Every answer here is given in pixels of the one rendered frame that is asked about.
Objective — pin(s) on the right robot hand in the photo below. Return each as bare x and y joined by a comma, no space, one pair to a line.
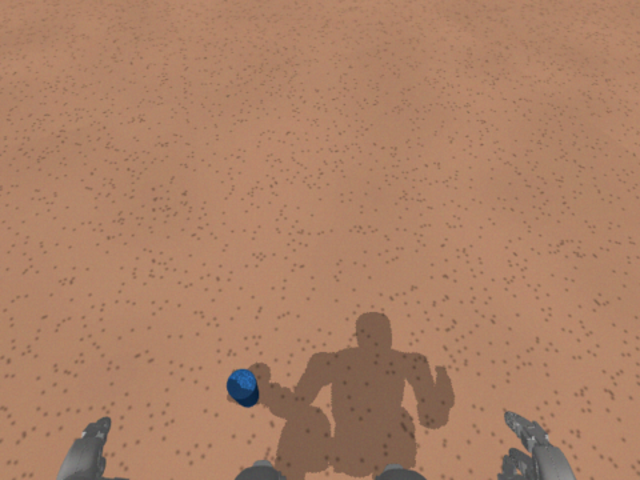
547,462

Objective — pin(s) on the left robot hand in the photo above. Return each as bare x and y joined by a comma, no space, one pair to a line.
84,457

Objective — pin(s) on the cup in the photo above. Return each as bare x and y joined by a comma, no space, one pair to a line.
242,386

